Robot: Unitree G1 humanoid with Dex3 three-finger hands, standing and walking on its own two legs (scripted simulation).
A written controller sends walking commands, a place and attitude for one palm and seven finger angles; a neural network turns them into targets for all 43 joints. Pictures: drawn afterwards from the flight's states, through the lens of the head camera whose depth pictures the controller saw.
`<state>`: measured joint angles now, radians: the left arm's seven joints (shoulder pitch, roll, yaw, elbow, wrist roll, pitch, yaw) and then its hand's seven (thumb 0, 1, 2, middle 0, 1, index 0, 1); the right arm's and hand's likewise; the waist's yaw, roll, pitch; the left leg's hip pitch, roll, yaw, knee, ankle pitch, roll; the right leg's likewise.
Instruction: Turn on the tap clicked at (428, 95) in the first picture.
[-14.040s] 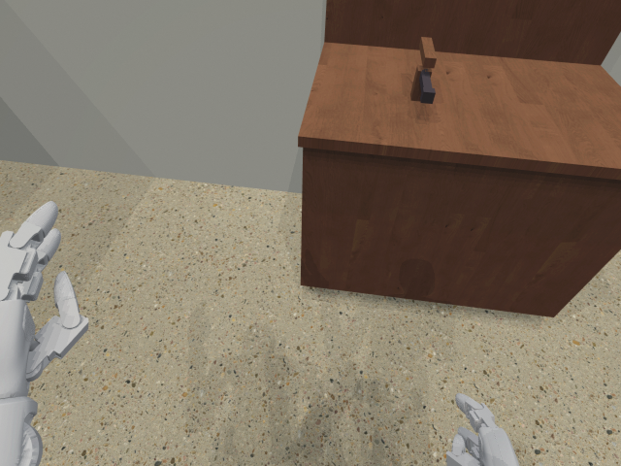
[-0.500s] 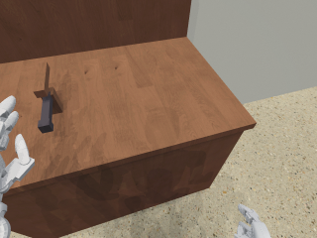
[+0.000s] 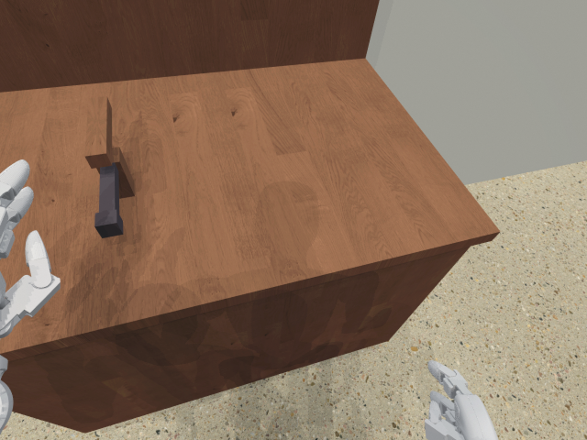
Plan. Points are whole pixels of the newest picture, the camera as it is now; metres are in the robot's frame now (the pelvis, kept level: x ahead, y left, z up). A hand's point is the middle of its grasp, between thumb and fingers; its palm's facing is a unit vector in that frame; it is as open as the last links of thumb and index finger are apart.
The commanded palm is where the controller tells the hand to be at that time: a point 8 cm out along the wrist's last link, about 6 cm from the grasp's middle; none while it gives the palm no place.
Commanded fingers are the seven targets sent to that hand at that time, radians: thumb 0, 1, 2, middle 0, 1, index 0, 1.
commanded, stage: come to a stop and stand still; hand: left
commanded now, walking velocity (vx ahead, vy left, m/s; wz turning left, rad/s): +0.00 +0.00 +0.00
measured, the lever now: (109, 223) +0.36 +0.30 +0.05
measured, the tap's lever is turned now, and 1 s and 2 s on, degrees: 0 0 0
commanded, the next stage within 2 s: look again from close up in 0.46 s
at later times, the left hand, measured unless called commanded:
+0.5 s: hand (57, 298) +0.21 +0.24 +0.16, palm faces +0.38 -0.87 -0.32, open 7.4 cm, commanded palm +0.15 +0.28 +0.18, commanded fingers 0.00 0.90 0.90 -0.20 -0.30 -0.20 -0.30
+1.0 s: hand (60, 283) +0.21 +0.24 +0.17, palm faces +0.36 -0.82 -0.44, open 7.4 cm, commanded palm +0.14 +0.28 +0.18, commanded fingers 0.00 0.90 0.90 -0.20 -0.30 -0.20 -0.30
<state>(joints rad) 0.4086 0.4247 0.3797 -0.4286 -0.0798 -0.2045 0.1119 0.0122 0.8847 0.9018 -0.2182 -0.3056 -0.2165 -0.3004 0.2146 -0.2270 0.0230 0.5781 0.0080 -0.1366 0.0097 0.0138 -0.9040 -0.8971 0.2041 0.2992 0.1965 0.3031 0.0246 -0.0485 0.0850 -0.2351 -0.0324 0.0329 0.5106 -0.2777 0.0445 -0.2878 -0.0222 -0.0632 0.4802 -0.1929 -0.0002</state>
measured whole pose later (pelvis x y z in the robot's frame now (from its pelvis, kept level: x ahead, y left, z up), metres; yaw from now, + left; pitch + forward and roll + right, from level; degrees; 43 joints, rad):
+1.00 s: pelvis -0.02 -0.01 +0.00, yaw +0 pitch -2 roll -1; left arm 0.31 0.43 0.32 -0.41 -0.01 -0.17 0.10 0.01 0.89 0.90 -0.21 -0.31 -0.21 -0.30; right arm 0.23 -0.23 0.06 0.53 0.01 -0.11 -0.07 0.01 -0.90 -0.90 0.20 0.30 0.20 0.30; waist 0.04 0.00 0.08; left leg -0.21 -0.02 0.03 0.50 -0.25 0.04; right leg -0.25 0.00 -0.05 0.43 -0.14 -0.01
